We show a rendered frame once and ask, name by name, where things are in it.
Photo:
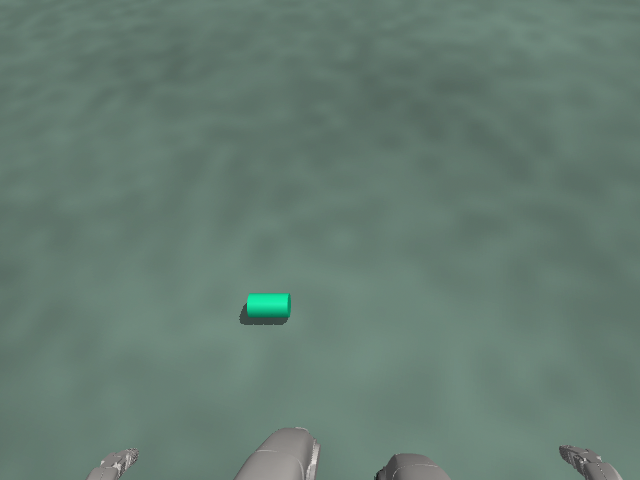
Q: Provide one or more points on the left robot hand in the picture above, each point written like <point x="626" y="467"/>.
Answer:
<point x="114" y="465"/>

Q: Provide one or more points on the right robot hand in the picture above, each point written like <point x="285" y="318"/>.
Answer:
<point x="588" y="463"/>

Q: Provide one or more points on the can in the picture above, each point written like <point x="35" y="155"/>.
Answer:
<point x="269" y="305"/>

